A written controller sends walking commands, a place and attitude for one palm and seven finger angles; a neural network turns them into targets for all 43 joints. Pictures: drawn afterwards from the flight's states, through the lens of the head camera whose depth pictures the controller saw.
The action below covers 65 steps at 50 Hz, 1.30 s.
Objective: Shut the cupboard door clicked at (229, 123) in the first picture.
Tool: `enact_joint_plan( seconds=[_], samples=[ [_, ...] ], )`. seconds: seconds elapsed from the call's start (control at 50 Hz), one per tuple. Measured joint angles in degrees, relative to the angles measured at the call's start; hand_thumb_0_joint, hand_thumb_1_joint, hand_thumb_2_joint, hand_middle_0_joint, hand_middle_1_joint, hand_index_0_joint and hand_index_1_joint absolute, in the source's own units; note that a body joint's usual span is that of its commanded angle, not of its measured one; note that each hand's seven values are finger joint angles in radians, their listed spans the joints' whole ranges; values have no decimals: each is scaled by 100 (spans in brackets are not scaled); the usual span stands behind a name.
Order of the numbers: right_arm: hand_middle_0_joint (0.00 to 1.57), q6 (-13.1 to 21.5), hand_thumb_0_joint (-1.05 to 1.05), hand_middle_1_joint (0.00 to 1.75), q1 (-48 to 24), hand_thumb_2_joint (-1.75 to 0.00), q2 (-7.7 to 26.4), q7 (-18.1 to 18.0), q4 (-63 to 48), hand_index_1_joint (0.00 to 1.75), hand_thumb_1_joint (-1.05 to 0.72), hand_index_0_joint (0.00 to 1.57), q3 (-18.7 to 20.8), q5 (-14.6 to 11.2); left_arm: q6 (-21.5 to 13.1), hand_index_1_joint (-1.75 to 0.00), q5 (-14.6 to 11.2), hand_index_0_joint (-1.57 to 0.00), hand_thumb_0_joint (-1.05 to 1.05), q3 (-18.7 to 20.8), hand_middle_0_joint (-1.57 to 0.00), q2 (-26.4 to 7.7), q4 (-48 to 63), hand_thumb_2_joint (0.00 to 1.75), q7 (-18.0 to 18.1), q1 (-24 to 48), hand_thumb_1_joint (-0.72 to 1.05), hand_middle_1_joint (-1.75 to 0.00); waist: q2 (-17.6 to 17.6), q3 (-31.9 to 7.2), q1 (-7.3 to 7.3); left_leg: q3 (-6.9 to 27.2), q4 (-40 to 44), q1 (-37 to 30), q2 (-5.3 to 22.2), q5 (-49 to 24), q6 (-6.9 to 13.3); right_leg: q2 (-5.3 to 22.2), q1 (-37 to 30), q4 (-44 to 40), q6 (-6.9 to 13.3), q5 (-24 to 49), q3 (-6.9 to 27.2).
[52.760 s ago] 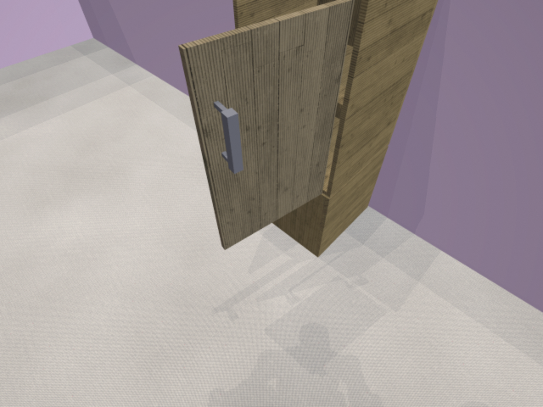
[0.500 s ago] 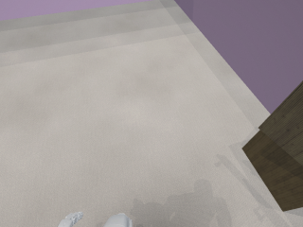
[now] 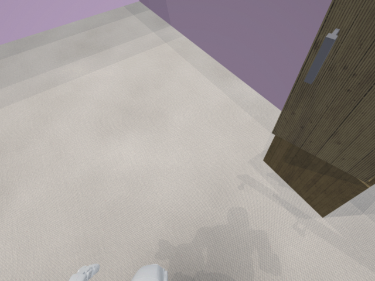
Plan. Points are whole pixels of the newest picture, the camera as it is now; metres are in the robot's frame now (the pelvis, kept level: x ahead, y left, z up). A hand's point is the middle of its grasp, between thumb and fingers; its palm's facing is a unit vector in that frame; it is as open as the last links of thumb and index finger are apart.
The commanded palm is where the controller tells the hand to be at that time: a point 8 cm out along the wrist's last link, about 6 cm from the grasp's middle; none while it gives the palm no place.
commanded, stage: turn to face it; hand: left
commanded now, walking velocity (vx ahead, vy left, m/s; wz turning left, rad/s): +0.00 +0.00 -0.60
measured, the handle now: (322, 56) +0.67 -0.34 +0.08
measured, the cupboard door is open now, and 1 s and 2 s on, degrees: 17 17 17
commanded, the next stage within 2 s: take the last steps up to it in 0.96 s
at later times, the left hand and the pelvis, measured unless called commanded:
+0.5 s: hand (116, 251) +0.20 +0.20 -0.15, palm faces -0.30 -0.93 -0.21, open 7.4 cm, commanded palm none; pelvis +0.02 +0.03 +0.01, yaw -18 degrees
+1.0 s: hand (137, 244) +0.22 +0.15 -0.17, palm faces -0.49 -0.85 -0.19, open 7.4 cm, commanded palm none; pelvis +0.05 +0.02 +0.00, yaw -31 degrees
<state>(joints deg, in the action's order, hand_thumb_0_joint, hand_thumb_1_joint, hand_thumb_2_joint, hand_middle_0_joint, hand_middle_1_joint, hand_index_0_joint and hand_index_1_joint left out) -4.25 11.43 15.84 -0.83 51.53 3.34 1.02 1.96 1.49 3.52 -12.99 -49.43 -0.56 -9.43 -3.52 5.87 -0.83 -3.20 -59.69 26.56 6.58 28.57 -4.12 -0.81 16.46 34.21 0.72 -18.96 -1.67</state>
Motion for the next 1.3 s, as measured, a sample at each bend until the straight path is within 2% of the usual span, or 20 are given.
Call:
enact_joint_plan(
  seconds=[0.08,0.16,0.2,0.24,0.28,0.32,0.38,0.54,0.6,0.66,0.7,0.74,0.82,0.9,0.96,1.02,1.06,1.24,1.28,1.3],
  samples=[
    [20,66,1,30,-140,-90,-40,22,-94,30,-91,19,-19,-15,36,-30,13,-20,0,-30,-20,32,-60,90,47,-119,91,-30,170,-25,1,59,44,167,-198,-331,-83,-21,-111,-334,-33,213,279],
    [20,135,1,30,-216,-90,-138,24,-214,30,-91,19,-58,-47,70,-30,30,-20,0,-15,-20,4,-94,90,33,-183,90,-30,376,-88,77,82,1187,-156,-353,-447,-65,-45,-71,-322,-117,205,569],
    [20,215,1,30,-215,-90,-176,18,-277,30,-91,19,-97,-56,108,-30,9,-20,0,6,-20,-28,-115,90,25,-210,90,-30,451,-137,93,88,2133,-517,-410,-904,-26,-89,20,-149,-196,112,712],
    [20,317,0,30,-196,-90,-244,4,-306,30,-91,19,-150,-12,173,-30,-38,-20,0,48,-20,-103,-134,90,14,-191,90,-30,570,-168,108,-36,2388,-626,-412,-1189,392,-117,255,390,-227,-375,792],
    [20,367,0,30,-167,-90,-316,-8,-330,30,-91,20,-228,43,224,-30,-16,-20,0,77,-20,-176,-172,90,-3,-127,91,-30,609,-127,121,-184,2332,-693,-307,-1071,538,-150,638,1570,-255,-1031,610],
    [20,377,0,30,-90,-90,-376,-22,-349,30,-91,20,-275,75,243,-29,-8,-20,0,117,-20,-234,-188,90,-52,-44,91,-30,596,-76,107,-277,2504,-855,-202,-1083,542,-103,915,2502,-317,-1115,365],
    [20,347,0,30,11,-90,-411,-36,-310,30,-90,20,-298,87,267,-29,-12,-20,0,155,-20,-271,-135,90,-116,60,91,-30,526,-23,115,-449,2818,-1092,-45,-1210,503,44,1042,2838,-400,-949,90],
    [20,288,0,30,249,-90,-279,12,-97,30,-90,20,-170,89,250,-29,-2,-20,0,125,-19,-212,-40,90,-169,281,91,-30,245,-24,-35,-949,2764,-1238,313,-1082,354,213,462,1159,-323,-626,-202],
    [20,236,0,30,409,-90,-183,54,-41,30,-90,20,-102,42,120,-29,10,-20,0,51,-19,-236,45,90,-162,259,91,-30,250,-128,-73,-1107,2229,-1066,388,-782,222,246,-116,-133,-122,283,-221],
    [20,50,1,30,284,-90,24,19,91,30,-90,20,-15,2,-42,-29,-2,-20,0,-27,-19,-62,-18,90,-49,255,91,-30,-11,-74,-102,-396,740,-449,199,178,70,118,6,110,-56,-35,-137],
    [20,-1,1,30,176,-90,64,-8,144,30,-91,20,1,-6,-46,-29,-8,-20,0,-65,-19,26,-45,90,22,165,91,-30,-33,-65,-106,-112,-26,-104,-2,112,8,78,-40,-3,-74,-6,-15],
    [20,20,1,30,116,-90,35,1,130,30,-91,19,-13,-7,-13,-29,-4,-20,0,-86,-20,65,-93,90,62,77,91,-30,34,-87,-118,-21,-244,87,-105,-126,-45,62,-118,-200,-96,120,97],
    [20,105,1,30,99,-90,-106,29,52,30,-91,19,-65,-22,42,-30,28,-20,0,-96,-20,83,-208,90,65,-34,91,-30,247,-174,-89,-9,598,-26,-230,-346,-57,74,-199,-385,-118,205,280],
    [20,244,1,30,153,-90,-224,21,-1,30,-91,19,-142,-25,88,-30,-5,-20,0,-58,-20,69,-291,90,55,-128,90,-30,384,-272,-31,4,2324,-645,-324,-1154,88,18,-106,-129,-242,44,438],
    [20,336,0,30,169,-90,-389,-9,30,30,-91,19,-230,51,182,-30,-33,-20,0,5,-20,-22,-362,90,57,-135,90,-30,578,-283,9,-178,2282,-682,-327,-1097,510,-12,280,910,-177,-778,493],
    [20,374,0,30,250,-90,-515,-53,48,30,-91,20,-296,94,221,-29,-13,-20,0,59,-20,-65,-454,90,20,-89,91,-30,581,-255,-6,-262,2573,-873,-261,-1167,543,-35,662,2152,-210,-996,331],
    [20,370,0,30,293,-90,-563,-73,105,30,-91,20,-319,97,218,-29,-17,-20,0,76,-20,-62,-475,90,0,-57,91,-30,542,-231,7,-311,2835,-1016,-224,-1304,530,14,713,2319,-249,-919,214],
    [20,300,0,30,522,-90,-476,9,454,30,-90,20,-182,121,153,-29,24,-20,0,34,-19,77,-587,90,-142,-149,91,-30,187,-402,-118,-529,2925,-1177,43,-1237,349,38,-191,209,-99,-518,-206],
    [20,287,0,30,638,-90,-424,28,538,30,-90,20,-131,82,36,-29,43,-20,0,32,-19,61,-590,90,-158,-249,91,-30,235,-502,-99,-585,2516,-1048,43,-848,290,45,-523,-582,57,-191,-140],
    [20,248,0,30,654,-90,-362,33,608,30,-90,20,-100,67,-19,-29,46,-20,0,27,-19,111,-635,90,-132,-269,91,-30,154,-501,-89,-442,2100,-916,52,-392,277,-12,-532,-550,107,-31,-157]
  ],
)
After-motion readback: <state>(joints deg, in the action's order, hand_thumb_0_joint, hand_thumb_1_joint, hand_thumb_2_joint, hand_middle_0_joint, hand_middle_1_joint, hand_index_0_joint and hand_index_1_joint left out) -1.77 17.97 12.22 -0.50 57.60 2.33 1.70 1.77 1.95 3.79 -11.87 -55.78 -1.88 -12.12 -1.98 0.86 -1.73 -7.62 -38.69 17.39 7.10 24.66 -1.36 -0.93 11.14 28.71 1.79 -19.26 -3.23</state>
